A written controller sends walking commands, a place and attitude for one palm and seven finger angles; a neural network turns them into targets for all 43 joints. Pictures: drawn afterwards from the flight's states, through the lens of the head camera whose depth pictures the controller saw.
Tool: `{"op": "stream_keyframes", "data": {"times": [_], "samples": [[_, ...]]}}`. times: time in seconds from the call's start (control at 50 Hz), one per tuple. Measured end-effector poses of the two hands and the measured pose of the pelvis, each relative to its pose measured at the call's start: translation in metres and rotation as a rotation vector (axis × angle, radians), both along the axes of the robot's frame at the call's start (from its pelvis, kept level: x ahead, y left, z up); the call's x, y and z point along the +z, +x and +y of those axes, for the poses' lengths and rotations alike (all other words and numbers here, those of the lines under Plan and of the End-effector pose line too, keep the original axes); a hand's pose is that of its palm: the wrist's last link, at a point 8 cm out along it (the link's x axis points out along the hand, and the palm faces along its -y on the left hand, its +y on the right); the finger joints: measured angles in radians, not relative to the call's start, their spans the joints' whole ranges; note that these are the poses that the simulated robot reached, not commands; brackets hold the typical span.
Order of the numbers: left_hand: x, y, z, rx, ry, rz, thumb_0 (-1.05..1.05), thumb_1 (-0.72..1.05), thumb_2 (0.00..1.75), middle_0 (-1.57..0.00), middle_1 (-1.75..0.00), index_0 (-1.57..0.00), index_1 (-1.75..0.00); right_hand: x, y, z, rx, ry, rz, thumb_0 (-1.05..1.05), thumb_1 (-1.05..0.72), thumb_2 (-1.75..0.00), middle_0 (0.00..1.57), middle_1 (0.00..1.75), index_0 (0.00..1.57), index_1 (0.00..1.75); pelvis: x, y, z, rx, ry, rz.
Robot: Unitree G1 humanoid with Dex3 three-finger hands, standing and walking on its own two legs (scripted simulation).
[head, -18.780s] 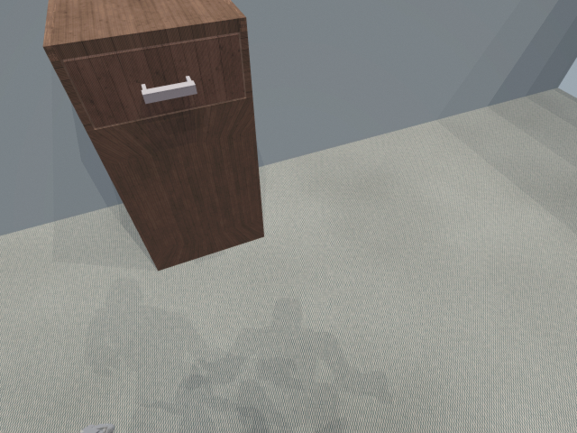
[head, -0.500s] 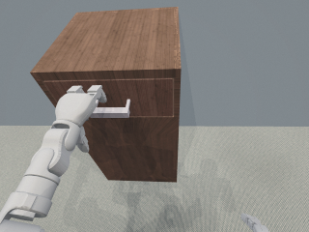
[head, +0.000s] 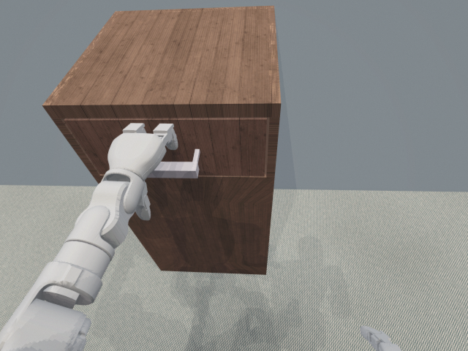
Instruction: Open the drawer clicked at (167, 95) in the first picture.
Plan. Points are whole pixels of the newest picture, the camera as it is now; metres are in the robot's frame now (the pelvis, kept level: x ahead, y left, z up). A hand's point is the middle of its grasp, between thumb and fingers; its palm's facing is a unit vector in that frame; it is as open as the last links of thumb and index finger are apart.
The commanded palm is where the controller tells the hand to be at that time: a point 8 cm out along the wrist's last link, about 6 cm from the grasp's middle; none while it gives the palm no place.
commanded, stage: move the hooked fingers above the handle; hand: left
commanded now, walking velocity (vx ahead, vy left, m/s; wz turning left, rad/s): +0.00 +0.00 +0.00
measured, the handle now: (169, 161) +0.48 +0.19 +0.01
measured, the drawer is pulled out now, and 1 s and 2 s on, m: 0.00 0.00 0.00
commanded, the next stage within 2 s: none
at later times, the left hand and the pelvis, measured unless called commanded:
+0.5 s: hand (162, 158) +0.44 +0.18 +0.07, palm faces -0.01 -0.02 -1.00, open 13.8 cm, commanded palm +0.41 +0.20 +0.13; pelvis +0.00 -0.01 +0.00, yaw -1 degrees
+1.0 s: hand (160, 156) +0.44 +0.19 +0.08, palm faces +0.01 -0.02 -1.00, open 13.8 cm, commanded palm +0.42 +0.21 +0.14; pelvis +0.00 -0.01 +0.00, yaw -1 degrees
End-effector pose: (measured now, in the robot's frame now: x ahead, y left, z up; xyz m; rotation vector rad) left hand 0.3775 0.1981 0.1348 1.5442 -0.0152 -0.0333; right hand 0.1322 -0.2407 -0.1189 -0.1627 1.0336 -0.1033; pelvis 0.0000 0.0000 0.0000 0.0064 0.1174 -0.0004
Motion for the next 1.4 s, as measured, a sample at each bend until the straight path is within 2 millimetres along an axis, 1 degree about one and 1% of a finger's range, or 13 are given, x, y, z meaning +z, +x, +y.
{"op": "stream_keyframes", "data": {"times": [0.1,0.24,0.34,0.46,0.58,0.72,0.78,0.84,0.94,1.02,1.16,1.32,1.4], "samples": [[0.000,0.013,-0.009,-0.017,-0.004,-0.021,0.00,-0.49,0.30,-0.32,-1.20,-0.32,-1.20,-0.004,-0.010,-0.002,-0.022,0.001,0.027,0.01,-0.90,-0.89,0.20,0.30,0.20,0.30,-0.001,0.002,0.000,-0.007,0.001,0.015],[-0.005,0.029,-0.011,0.026,0.014,-0.003,0.00,-0.49,0.30,-0.32,-1.20,-0.32,-1.20,-0.010,-0.030,-0.009,-0.058,0.005,0.078,0.01,-0.90,-0.89,0.20,0.30,0.20,0.30,-0.002,0.002,-0.003,-0.016,0.004,0.033],[-0.010,0.035,-0.014,0.016,0.014,0.019,0.00,-0.48,0.30,-0.32,-1.20,-0.32,-1.20,-0.012,-0.044,-0.017,-0.081,-0.008,0.109,0.01,-0.90,-0.89,0.20,0.30,0.20,0.30,-0.003,0.002,-0.006,-0.017,0.005,0.040],[-0.008,0.039,-0.015,0.009,0.013,0.002,0.00,-0.48,0.30,-0.32,-1.20,-0.32,-1.20,-0.013,-0.054,-0.026,-0.105,-0.024,0.129,0.01,-0.90,-0.89,0.20,0.30,0.20,0.30,-0.003,0.003,-0.010,-0.022,0.006,0.047],[-0.008,0.039,-0.008,0.038,0.008,0.004,0.00,-0.48,0.30,-0.33,-1.21,-0.32,-1.20,-0.012,-0.055,-0.032,-0.117,-0.029,0.124,0.01,-0.90,-0.89,0.20,0.30,0.20,0.30,-0.003,0.002,-0.012,-0.028,0.007,0.046],[-0.009,0.035,0.006,0.062,0.025,0.033,0.00,-0.48,0.30,-0.33,-1.20,-0.32,-1.20,-0.008,-0.047,-0.034,-0.109,-0.044,0.096,0.01,-0.90,-0.89,0.20,0.30,0.20,0.30,-0.003,0.000,-0.013,-0.019,0.006,0.045],[-0.010,0.034,0.004,0.039,0.026,0.040,0.00,-0.49,0.30,-0.32,-1.20,-0.32,-1.20,-0.008,-0.044,-0.034,-0.096,-0.052,0.091,0.01,-0.90,-0.89,0.20,0.30,0.20,0.30,-0.003,-0.001,-0.012,-0.010,0.004,0.046],[-0.008,0.035,-0.003,0.002,0.018,0.022,0.00,-0.49,0.30,-0.32,-1.20,-0.32,-1.20,-0.007,-0.042,-0.032,-0.087,-0.054,0.088,0.01,-0.90,-0.89,0.20,0.30,0.20,0.30,-0.003,0.000,-0.010,-0.007,0.003,0.048],[-0.006,0.040,-0.010,-0.010,0.007,-0.011,0.00,-0.49,0.30,-0.34,-1.21,-0.32,-1.20,-0.009,-0.041,-0.025,-0.086,-0.041,0.088,0.00,-0.90,-0.89,0.20,0.30,0.20,0.30,-0.004,0.000,-0.007,-0.010,0.004,0.053],[-0.004,0.042,-0.011,-0.001,0.008,-0.022,0.00,-0.49,0.30,-0.37,-1.25,-0.33,-1.21,-0.011,-0.043,-0.020,-0.087,-0.027,0.094,0.00,-0.90,-0.89,0.20,0.30,0.20,0.30,-0.004,-0.001,-0.006,-0.016,0.005,0.054],[-0.004,0.042,-0.010,0.017,0.018,-0.005,0.00,-0.49,0.30,-0.36,-1.23,-0.33,-1.22,-0.011,-0.051,-0.014,-0.103,-0.014,0.098,0.00,-0.90,-0.89,0.21,0.30,0.20,0.30,-0.003,-0.003,-0.005,-0.027,0.007,0.050],[-0.010,0.035,0.015,0.063,0.032,0.043,0.00,-0.48,0.30,-0.33,-1.21,-0.32,-1.21,-0.009,-0.061,-0.022,-0.118,-0.037,0.105,0.01,-0.90,-0.89,0.21,0.30,0.20,0.30,-0.003,-0.005,-0.006,-0.028,0.005,0.046],[-0.010,0.030,0.010,0.009,0.027,0.031,0.00,-0.48,0.30,-0.33,-1.21,-0.32,-1.21,-0.009,-0.064,-0.027,-0.105,-0.057,0.126,0.01,-0.90,-0.89,0.21,0.30,0.20,0.30,-0.003,-0.004,-0.005,-0.013,0.001,0.046]]}}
